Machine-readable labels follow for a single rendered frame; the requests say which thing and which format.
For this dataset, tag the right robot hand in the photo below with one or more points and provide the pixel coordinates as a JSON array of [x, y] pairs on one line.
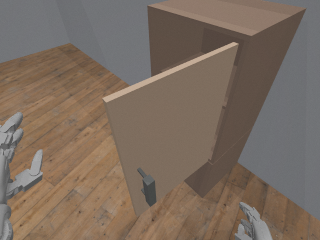
[[257, 230]]

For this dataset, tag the handle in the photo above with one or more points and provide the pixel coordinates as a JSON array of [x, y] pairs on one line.
[[149, 188]]

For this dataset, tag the robot left forearm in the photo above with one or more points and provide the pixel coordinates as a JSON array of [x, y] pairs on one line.
[[6, 229]]

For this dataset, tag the left robot hand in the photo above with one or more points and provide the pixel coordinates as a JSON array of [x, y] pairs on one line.
[[9, 138]]

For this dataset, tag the cupboard door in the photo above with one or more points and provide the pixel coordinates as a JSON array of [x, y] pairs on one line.
[[166, 124]]

